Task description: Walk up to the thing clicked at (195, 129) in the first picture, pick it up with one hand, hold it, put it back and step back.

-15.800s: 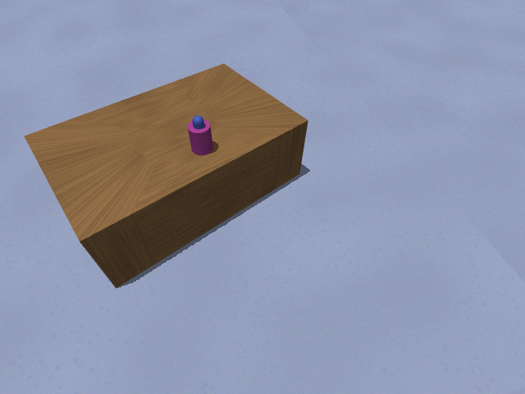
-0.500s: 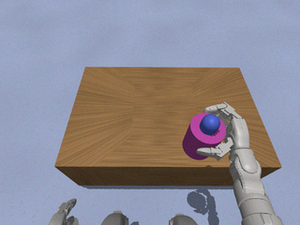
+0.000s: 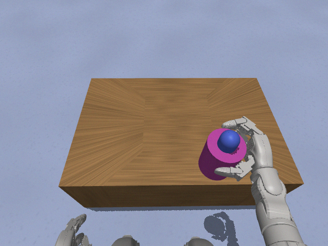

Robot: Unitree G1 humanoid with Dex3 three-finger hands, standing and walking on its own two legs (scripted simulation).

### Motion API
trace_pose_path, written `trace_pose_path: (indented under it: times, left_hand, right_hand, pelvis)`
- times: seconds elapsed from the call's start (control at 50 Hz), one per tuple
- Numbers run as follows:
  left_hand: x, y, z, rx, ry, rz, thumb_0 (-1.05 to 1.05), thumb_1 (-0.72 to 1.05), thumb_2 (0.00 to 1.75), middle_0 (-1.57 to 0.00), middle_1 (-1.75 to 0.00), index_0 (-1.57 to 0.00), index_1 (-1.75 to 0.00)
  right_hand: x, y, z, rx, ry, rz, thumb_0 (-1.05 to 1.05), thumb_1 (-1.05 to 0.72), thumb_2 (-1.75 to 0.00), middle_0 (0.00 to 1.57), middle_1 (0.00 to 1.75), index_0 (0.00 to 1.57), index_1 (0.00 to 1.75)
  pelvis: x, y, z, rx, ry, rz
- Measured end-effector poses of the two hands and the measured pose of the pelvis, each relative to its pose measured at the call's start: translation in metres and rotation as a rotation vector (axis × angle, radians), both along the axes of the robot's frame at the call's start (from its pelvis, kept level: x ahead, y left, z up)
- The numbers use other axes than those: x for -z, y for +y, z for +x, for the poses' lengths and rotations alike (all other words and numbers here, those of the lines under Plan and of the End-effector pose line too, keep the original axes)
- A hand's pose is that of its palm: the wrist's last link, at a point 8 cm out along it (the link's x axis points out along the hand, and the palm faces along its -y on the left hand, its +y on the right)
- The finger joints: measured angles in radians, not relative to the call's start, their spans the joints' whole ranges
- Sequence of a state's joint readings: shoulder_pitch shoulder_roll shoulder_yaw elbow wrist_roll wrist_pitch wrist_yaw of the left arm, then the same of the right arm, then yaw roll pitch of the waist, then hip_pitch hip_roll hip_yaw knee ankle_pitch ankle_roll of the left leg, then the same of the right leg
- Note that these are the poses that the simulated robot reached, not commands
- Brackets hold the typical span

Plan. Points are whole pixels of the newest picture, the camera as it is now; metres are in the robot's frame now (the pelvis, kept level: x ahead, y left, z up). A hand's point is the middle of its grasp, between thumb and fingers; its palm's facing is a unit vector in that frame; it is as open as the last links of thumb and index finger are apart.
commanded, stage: hold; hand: right
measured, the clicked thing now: (222, 151) +0.32 -0.14 +0.04
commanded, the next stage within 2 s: none
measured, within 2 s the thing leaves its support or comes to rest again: neither
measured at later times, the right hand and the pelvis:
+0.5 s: hand (234, 145) +0.33 -0.17 +0.06, palm faces +0.01 +1.00 +0.00, open 12.0 cm; pelvis +0.01 +0.00 +0.01, yaw +0 degrees
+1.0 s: hand (233, 143) +0.33 -0.16 +0.06, palm faces +0.01 +1.00 +0.00, open 12.0 cm; pelvis +0.01 +0.00 +0.01, yaw +0 degrees
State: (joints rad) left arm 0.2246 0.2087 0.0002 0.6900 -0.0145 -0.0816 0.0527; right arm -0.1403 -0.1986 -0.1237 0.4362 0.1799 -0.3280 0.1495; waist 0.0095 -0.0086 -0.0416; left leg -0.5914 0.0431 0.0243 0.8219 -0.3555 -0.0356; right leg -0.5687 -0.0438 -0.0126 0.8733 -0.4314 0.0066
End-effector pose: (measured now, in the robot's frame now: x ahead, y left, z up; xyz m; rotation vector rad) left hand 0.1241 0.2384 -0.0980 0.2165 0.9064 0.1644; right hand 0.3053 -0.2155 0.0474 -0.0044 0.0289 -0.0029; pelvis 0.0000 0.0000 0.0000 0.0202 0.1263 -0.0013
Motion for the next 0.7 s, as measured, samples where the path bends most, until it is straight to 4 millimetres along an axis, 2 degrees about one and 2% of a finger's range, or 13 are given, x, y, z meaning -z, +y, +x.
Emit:
trace_pose_path:
  times: [0.42, 0.7]
  left_hand:
    - [-0.007, -0.003, 0.013, 0.011, -0.023, -0.002, 0.01, 0.90, 0.90, -0.20, -0.30, -0.20, -0.30]
    - [-0.006, 0.002, 0.011, 0.001, -0.005, 0.007, 0.01, 0.90, 0.91, -0.20, -0.30, -0.20, -0.30]
  right_hand:
    - [-0.010, -0.006, 0.001, 0.012, 0.000, 0.000, -0.04, 0.61, -0.77, 0.63, 1.08, 0.66, 1.10]
    - [-0.006, 0.000, 0.006, 0.002, 0.008, 0.008, -0.04, 0.61, -0.77, 0.63, 1.08, 0.66, 1.10]
  pelvis:
    - [-0.006, 0.001, 0.006, 0.003, -0.016, 0.000]
    - [-0.006, 0.001, 0.010, 0.001, -0.009, 0.000]
